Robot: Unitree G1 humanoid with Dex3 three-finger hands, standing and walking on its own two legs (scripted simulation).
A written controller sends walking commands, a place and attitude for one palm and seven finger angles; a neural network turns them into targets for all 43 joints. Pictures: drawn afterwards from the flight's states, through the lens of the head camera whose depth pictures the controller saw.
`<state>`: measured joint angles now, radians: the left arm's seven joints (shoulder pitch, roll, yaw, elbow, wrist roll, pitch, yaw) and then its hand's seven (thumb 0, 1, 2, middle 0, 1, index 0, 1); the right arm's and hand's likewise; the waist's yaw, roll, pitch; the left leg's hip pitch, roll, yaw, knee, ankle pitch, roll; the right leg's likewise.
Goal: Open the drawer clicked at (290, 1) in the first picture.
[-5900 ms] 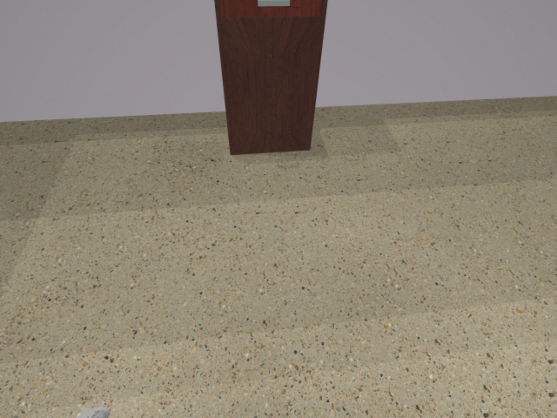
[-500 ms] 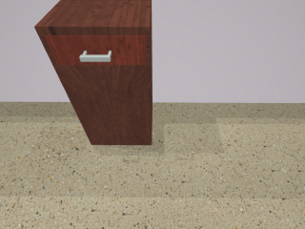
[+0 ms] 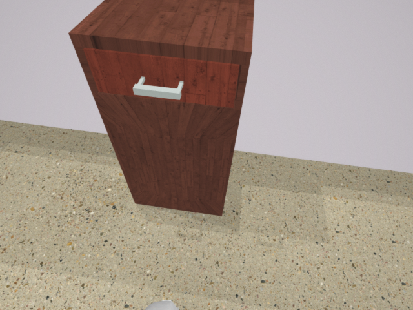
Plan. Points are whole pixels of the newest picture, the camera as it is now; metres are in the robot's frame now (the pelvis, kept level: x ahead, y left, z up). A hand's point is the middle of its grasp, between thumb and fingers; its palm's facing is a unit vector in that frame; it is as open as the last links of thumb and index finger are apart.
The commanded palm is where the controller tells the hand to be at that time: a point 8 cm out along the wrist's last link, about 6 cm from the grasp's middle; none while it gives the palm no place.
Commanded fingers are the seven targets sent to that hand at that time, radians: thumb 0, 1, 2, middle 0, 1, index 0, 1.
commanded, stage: take the last steps up to it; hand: left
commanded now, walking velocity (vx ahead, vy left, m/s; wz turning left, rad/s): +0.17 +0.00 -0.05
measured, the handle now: (159, 87) +0.64 +0.20 +0.05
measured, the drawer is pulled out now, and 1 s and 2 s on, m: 0.00 0.00 0.00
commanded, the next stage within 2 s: come to a stop and stand still in 0.08 s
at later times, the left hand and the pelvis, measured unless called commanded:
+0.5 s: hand (142, 283) +0.19 +0.16 -0.14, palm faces -0.01 -0.97 -0.24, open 7.3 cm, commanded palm none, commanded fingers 0.00 0.90 0.90 -0.20 -0.30 -0.20 -0.30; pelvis +0.09 -0.01 +0.02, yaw -1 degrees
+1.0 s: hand out of the picture +0.07 +0.23 -0.15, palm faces -0.02 -0.96 -0.27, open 7.4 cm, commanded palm none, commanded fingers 0.00 0.90 0.90 -0.20 -0.30 -0.20 -0.30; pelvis +0.06 +0.03 +0.01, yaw -3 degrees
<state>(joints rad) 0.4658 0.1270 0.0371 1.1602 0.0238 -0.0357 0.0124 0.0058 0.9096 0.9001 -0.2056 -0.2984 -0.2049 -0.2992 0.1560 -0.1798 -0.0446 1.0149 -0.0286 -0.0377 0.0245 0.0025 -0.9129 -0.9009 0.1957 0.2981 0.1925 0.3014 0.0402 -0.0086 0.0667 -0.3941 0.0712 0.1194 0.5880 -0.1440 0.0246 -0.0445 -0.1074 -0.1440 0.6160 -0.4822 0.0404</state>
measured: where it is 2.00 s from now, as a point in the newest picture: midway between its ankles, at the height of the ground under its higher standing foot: outside the picture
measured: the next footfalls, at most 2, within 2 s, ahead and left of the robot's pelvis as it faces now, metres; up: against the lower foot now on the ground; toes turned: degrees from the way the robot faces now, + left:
right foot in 0.32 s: +0.18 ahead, -0.11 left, +0.00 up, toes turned -9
left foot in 0.70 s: +0.11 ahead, +0.15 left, +0.00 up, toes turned -1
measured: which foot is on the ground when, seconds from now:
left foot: down 0.00-0.36, up 0.38-0.68, down 0.70-1.00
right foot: up 0.00-0.30, down 0.32-0.76, up 0.78-0.92, down 0.94-1.00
